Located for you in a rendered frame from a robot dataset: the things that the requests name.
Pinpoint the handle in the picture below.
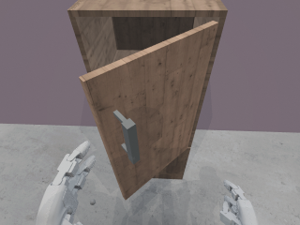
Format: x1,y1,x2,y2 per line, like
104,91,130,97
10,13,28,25
113,110,140,165

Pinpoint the cupboard door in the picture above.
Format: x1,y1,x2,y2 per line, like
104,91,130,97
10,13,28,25
79,21,218,200

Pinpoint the robot right hand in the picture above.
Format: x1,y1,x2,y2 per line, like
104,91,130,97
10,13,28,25
219,179,260,225

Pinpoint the robot left hand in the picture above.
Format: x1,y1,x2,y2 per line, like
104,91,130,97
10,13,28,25
36,141,96,225

